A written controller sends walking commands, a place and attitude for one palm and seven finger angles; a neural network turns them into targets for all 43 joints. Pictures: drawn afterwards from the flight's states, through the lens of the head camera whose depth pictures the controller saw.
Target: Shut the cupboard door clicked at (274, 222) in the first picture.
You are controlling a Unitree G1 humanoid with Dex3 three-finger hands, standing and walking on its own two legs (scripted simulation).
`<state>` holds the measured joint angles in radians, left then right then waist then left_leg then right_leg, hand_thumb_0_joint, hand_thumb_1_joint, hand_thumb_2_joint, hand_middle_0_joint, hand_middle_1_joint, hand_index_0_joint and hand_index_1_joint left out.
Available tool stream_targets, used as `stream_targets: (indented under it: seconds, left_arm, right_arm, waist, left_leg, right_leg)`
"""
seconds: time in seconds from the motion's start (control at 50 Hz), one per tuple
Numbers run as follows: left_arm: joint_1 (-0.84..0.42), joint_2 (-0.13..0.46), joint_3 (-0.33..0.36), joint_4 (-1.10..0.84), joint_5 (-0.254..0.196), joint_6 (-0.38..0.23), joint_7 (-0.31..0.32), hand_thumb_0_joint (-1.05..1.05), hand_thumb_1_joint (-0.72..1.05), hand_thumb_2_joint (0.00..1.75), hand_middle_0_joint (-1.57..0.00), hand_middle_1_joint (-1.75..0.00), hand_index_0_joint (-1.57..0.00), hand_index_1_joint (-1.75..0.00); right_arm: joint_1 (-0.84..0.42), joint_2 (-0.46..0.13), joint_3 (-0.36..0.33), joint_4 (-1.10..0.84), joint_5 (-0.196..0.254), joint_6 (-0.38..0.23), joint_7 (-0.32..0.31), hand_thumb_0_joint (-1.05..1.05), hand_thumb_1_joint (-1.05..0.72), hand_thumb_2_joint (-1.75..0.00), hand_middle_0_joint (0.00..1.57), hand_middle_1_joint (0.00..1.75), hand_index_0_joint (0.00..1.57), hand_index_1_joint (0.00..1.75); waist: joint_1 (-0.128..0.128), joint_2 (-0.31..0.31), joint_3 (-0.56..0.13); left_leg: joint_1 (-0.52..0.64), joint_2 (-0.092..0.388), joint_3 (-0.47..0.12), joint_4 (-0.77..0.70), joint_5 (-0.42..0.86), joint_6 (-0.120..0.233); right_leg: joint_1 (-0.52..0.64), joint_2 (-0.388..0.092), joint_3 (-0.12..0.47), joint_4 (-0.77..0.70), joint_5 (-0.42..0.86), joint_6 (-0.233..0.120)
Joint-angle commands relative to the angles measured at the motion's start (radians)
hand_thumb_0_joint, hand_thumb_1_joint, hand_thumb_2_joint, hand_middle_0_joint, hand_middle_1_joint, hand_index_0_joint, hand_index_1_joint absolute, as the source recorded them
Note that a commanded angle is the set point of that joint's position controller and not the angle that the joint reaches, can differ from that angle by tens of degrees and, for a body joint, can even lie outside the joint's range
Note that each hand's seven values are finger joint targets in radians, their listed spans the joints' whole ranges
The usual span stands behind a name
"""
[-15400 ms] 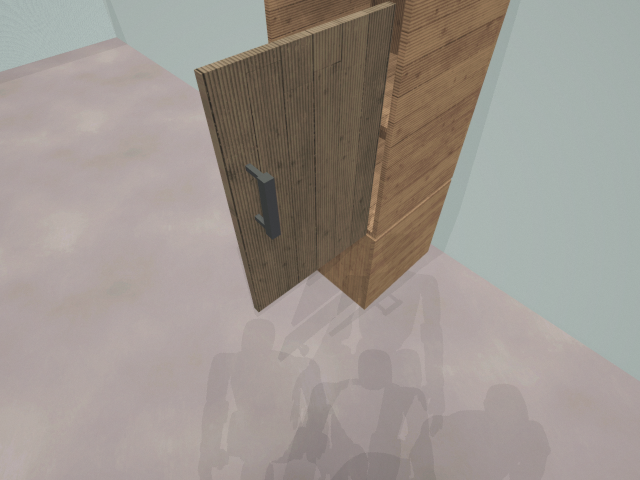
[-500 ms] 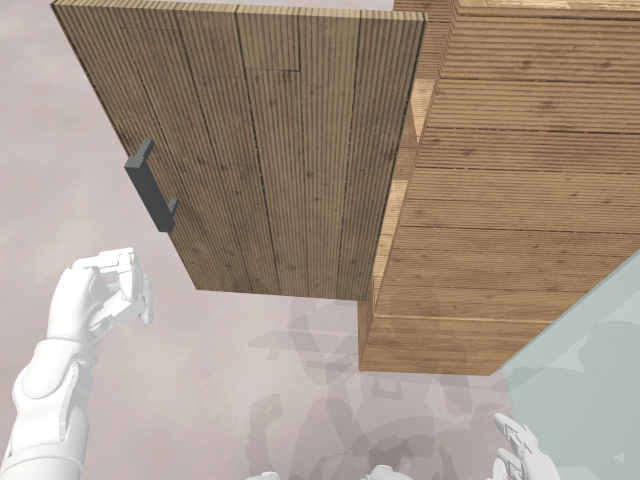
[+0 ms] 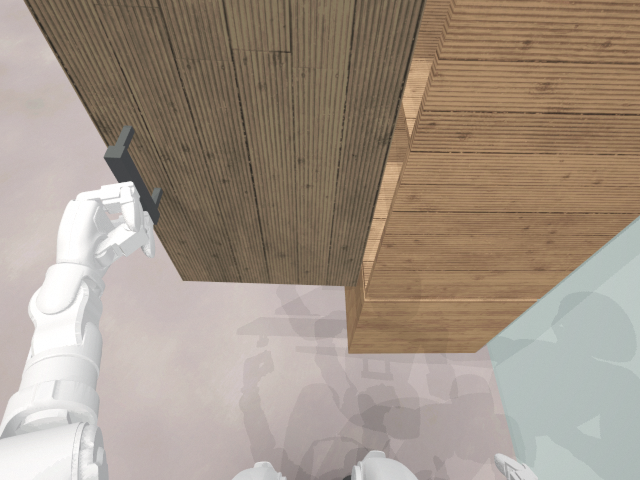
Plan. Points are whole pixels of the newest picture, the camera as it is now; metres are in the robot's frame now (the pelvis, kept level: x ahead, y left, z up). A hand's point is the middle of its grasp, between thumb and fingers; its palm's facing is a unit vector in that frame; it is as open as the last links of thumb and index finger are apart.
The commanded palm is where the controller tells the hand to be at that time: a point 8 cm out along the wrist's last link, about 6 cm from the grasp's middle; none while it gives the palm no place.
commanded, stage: bring the fist close to the handle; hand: left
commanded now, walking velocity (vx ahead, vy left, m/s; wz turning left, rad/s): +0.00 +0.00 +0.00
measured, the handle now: (139, 177) +0.49 +0.25 +0.06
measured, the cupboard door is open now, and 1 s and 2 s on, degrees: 88 82 63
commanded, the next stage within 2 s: push the door shut along its arc in 0.36 s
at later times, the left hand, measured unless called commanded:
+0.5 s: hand (139, 235) +0.39 +0.23 +0.07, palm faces +0.00 -1.00 -0.02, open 3.2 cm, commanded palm +0.37 +0.27 +0.06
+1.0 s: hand (151, 196) +0.45 +0.22 +0.07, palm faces -0.11 -0.99 -0.02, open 3.2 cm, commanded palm +0.45 +0.26 +0.06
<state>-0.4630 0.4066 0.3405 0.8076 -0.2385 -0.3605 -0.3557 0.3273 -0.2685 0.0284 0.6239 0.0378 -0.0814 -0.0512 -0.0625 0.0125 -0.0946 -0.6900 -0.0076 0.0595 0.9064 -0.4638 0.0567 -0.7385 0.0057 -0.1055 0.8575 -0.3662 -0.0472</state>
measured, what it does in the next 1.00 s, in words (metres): stands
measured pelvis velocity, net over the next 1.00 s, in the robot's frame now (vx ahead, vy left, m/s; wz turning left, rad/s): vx -0.01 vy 0.00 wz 0.00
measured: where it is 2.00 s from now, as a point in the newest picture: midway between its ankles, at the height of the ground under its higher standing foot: outside the picture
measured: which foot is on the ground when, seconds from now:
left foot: down 0.00-1.00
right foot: down 0.00-1.00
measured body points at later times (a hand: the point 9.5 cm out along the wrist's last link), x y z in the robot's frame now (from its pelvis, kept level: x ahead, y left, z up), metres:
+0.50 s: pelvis +0.00 +0.01 +0.00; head +0.07 +0.02 +0.45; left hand +0.38 +0.28 +0.07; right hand +0.09 -0.25 -0.10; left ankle -0.01 +0.08 -0.69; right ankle +0.03 -0.09 -0.69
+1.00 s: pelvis -0.01 +0.00 -0.01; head +0.10 +0.02 +0.43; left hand +0.45 +0.28 +0.07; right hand +0.02 -0.27 -0.12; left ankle -0.01 +0.08 -0.69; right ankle +0.03 -0.09 -0.69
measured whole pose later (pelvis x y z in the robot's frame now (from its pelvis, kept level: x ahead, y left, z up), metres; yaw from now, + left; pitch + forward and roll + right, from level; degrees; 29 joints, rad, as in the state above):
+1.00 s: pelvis -0.01 +0.00 -0.01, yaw +0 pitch +18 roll -2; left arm -0.77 0.55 0.35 1.12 -0.21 -0.39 -0.48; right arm 0.37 -0.29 0.04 0.65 0.03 0.00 -0.05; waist -0.12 0.01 -0.09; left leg -0.82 0.00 0.05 0.97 -0.47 0.06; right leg -0.85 0.01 -0.12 0.90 -0.36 -0.05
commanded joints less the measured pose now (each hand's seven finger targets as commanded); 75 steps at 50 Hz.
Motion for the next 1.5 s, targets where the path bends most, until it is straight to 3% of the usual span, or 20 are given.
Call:
stream_targets:
  seconds: [0.0,0.08,0.14,0.18,0.24,0.26,0.3,0.38,0.46,0.56,0.7,0.94,0.96,1.02,1.06,1.12,1.14,1.2,1.28,1.48]
  left_arm:
    - [-0.31,0.247,0.074,-0.155,-0.01,-0.08,-0.002,0.0,0.9,0.9,-1.3,-1.5,-1.3,-1.5]
    - [-0.2,0.237,0.082,-0.19,-0.016,-0.078,0.005,0.0,0.9,0.9,-1.3,-1.5,-1.3,-1.5]
    - [-0.247,0.217,0.07,-0.22,-0.02,-0.082,0.019,0.0,0.9,0.9,-1.3,-1.5,-1.3,-1.5]
    - [-0.229,0.25,0.098,-0.242,-0.017,-0.093,0.029,0.0,0.9,0.9,-1.3,-1.5,-1.3,-1.5]
    - [-0.283,0.191,0.036,-0.283,-0.012,-0.112,0.034,0.0,0.9,0.9,-1.3,-1.5,-1.3,-1.5]
    - [-0.275,0.211,0.058,-0.28,-0.013,-0.115,0.038,0.0,0.9,0.9,-1.3,-1.5,-1.3,-1.5]
    - [-0.297,0.211,0.052,-0.251,-0.012,-0.115,0.036,0.0,0.9,0.9,-1.3,-1.5,-1.3,-1.5]
    - [-0.268,0.218,0.056,-0.241,-0.013,-0.111,0.024,0.0,0.9,0.9,-1.3,-1.5,-1.3,-1.5]
    - [-0.269,0.151,-0.003,-0.232,-0.015,-0.1,0.021,0.0,0.9,0.9,-1.3,-1.5,-1.3,-1.5]
    - [-0.453,0.209,0.008,-0.139,0.0,-0.101,0.008,0.0,0.9,0.9,-1.3,-1.5,-1.3,-1.5]
    - [-0.615,0.315,0.048,0.016,0.023,-0.116,-0.041,0.0,0.9,0.9,-1.3,-1.5,-1.3,-1.5]
    - [-0.793,0.324,-0.004,0.109,0.028,-0.079,-0.141,0.0,0.9,0.9,-1.3,-1.5,-1.3,-1.5]
    - [-0.788,0.36,0.021,0.124,0.032,-0.075,-0.143,0.0,0.9,0.9,-1.3,-1.5,-1.3,-1.5]
    - [-0.864,0.343,-0.019,0.114,0.04,-0.07,-0.163,0.0,0.9,0.9,-1.3,-1.5,-1.3,-1.5]
    - [-0.876,0.324,-0.038,0.126,0.041,-0.062,-0.17,0.0,0.9,0.9,-1.3,-1.5,-1.3,-1.5]
    - [-0.922,0.379,-0.008,0.155,0.043,-0.05,-0.178,0.0,0.9,0.9,-1.3,-1.5,-1.3,-1.5]
    - [-0.945,0.339,-0.049,0.164,0.05,-0.044,-0.181,0.0,0.9,0.9,-1.3,-1.5,-1.3,-1.5]
    - [-0.981,0.365,-0.039,0.15,0.057,-0.042,-0.186,0.0,0.9,0.9,-1.3,-1.5,-1.3,-1.5]
    - [-1.055,0.343,-0.058,0.199,0.055,-0.023,-0.183,0.0,0.9,0.9,-1.3,-1.5,-1.3,-1.5]
    - [-1.138,0.39,-0.043,0.259,0.085,0.014,-0.197,0.0,0.9,0.9,-1.3,-1.5,-1.3,-1.5]
  right_arm:
    - [0.073,-0.163,-0.068,-0.101,-0.005,-0.016,-0.003,0.0,-0.9,-0.9,0.2,0.3,0.2,0.3]
    - [0.078,-0.162,-0.072,-0.125,-0.007,0.002,0.009,0.0,-0.9,-0.9,0.2,0.3,0.2,0.3]
    - [0.07,-0.157,-0.074,-0.128,-0.003,0.011,0.011,0.0,-0.9,-0.9,0.2,0.3,0.2,0.3]
    - [0.07,-0.16,-0.077,-0.13,-0.004,0.014,0.008,0.0,-0.9,-0.9,0.2,0.3,0.2,0.3]
    - [0.067,-0.151,-0.075,-0.121,-0.004,0.01,0.008,0.0,-0.9,-0.9,0.2,0.3,0.2,0.3]
    - [0.07,-0.155,-0.079,-0.114,-0.006,0.01,0.006,0.0,-0.9,-0.9,0.2,0.3,0.2,0.3]
    - [0.071,-0.158,-0.076,-0.104,-0.006,0.012,0.003,0.0,-0.9,-0.9,0.2,0.3,0.2,0.3]
    - [0.06,-0.158,-0.074,-0.108,-0.004,0.011,0.001,0.0,-0.9,-0.9,0.2,0.3,0.2,0.3]
    - [0.054,-0.153,-0.072,-0.112,-0.002,0.011,0.006,0.0,-0.9,-0.9,0.2,0.3,0.2,0.3]
    - [0.052,-0.165,-0.064,-0.089,0.0,0.02,-0.003,0.0,-0.9,-0.9,0.2,0.3,0.2,0.3]
    - [0.078,-0.181,-0.05,-0.074,-0.005,0.029,-0.012,0.0,-0.9,-0.9,0.2,0.3,0.2,0.3]
    - [0.152,-0.199,-0.054,-0.045,-0.009,0.058,-0.01,0.0,-0.9,-0.9,0.2,0.3,0.2,0.3]
    - [0.161,-0.206,-0.056,-0.043,-0.01,0.062,-0.011,0.0,-0.9,-0.9,0.2,0.3,0.2,0.3]
    - [0.172,-0.208,-0.054,-0.035,-0.011,0.066,-0.01,0.0,-0.9,-0.9,0.2,0.3,0.2,0.3]
    - [0.179,-0.21,-0.055,-0.031,-0.011,0.068,-0.008,0.0,-0.9,-0.9,0.2,0.3,0.2,0.3]
    - [0.197,-0.222,-0.052,-0.022,-0.011,0.071,-0.012,0.0,-0.9,-0.9,0.2,0.3,0.2,0.3]
    - [0.19,-0.215,-0.05,-0.019,-0.013,0.069,-0.011,0.0,-0.9,-0.9,0.2,0.3,0.2,0.3]
    - [0.209,-0.22,-0.051,-0.012,-0.017,0.068,-0.009,0.0,-0.9,-0.9,0.2,0.3,0.2,0.3]
    - [0.221,-0.226,-0.047,-0.004,-0.017,0.067,-0.011,0.0,-0.9,-0.9,0.2,0.3,0.2,0.3]
    - [0.252,-0.234,-0.043,-0.002,-0.025,0.068,-0.01,0.0,-0.9,-0.9,0.2,0.3,0.2,0.3]
  waist:
    - [0.005,0.05,-0.377]
    - [0.027,0.05,-0.385]
    - [0.007,0.024,-0.339]
    - [0.017,0.047,-0.34]
    - [-0.006,0.089,-0.343]
    - [-0.003,0.089,-0.348]
    - [-0.015,0.05,-0.335]
    - [0.001,0.075,-0.332]
    - [-0.009,0.07,-0.315]
    - [-0.041,0.032,-0.277]
    - [-0.055,0.067,-0.356]
    - [-0.12,0.091,-0.401]
    - [-0.116,0.085,-0.408]
    - [-0.138,0.139,-0.422]
    - [-0.149,0.123,-0.412]
    - [-0.157,0.114,-0.417]
    - [-0.168,0.15,-0.405]
    - [-0.165,0.2,-0.446]
    - [-0.196,0.164,-0.409]
    - [-0.21,0.215,-0.489]
  left_leg:
    - [0.131,0.019,-0.102,-0.133,0.395,-0.042]
    - [0.147,0.025,-0.1,-0.138,0.493,-0.046]
    - [0.122,0.024,-0.09,-0.155,0.407,-0.042]
    - [0.133,0.025,-0.093,-0.157,0.417,-0.042]
    - [0.193,0.031,-0.104,-0.159,0.439,-0.05]
    - [0.201,0.032,-0.104,-0.155,0.44,-0.053]
    - [0.181,0.03,-0.106,-0.155,0.408,-0.047]
    - [0.188,0.028,-0.112,-0.162,0.407,-0.052]
    - [0.217,0.034,-0.122,-0.162,0.442,-0.063]
    - [0.151,0.024,-0.117,-0.157,0.304,-0.047]
    - [0.129,0.019,-0.127,-0.122,0.287,-0.039]
    - [0.116,0.026,-0.134,-0.061,0.338,-0.025]
    - [0.101,0.027,-0.132,-0.057,0.331,-0.024]
    - [0.135,0.029,-0.144,-0.051,0.335,-0.026]
    - [0.141,0.031,-0.15,-0.049,0.317,-0.023]
    - [0.122,0.034,-0.154,-0.04,0.309,-0.021]
    - [0.123,0.03,-0.15,-0.033,0.303,-0.02]
    - [0.19,0.037,-0.168,-0.022,0.368,-0.03]
    - [0.168,0.042,-0.182,-0.01,0.341,-0.027]
    - [0.181,0.049,-0.192,0.052,0.445,-0.037]
  right_leg:
    - [0.261,-0.004,0.096,-0.071,0.278,0.017]
    - [0.284,0.0,0.09,-0.072,0.327,0.019]
    - [0.274,0.002,0.091,-0.089,0.288,0.023]
    - [0.279,0.004,0.092,-0.09,0.286,0.018]
    - [0.231,0.006,0.085,-0.092,0.268,0.02]
    - [0.231,0.007,0.086,-0.093,0.267,0.019]
    - [0.234,0.007,0.087,-0.095,0.26,0.02]
    - [0.239,0.005,0.083,-0.094,0.25,0.013]
    - [0.203,0.005,0.073,-0.097,0.248,0.016]
    - [0.187,0.001,0.087,-0.098,0.2,0.016]
    - [0.169,0.0,0.099,-0.067,0.191,0.009]
    - [0.08,0.009,0.102,-0.05,0.216,0.015]
    - [0.085,0.01,0.103,-0.048,0.212,0.014]
    - [0.035,0.013,0.097,-0.042,0.194,0.012]
    - [0.006,0.016,0.093,-0.048,0.171,0.012]
    - [-0.002,0.02,0.092,-0.042,0.163,0.01]
    - [-0.026,0.019,0.093,-0.044,0.156,0.01]
    - [-0.066,0.024,0.081,-0.028,0.167,0.004]
    - [-0.124,0.028,0.071,-0.019,0.144,0.004]
    - [-0.18,0.036,0.06,0.029,0.181,0.0]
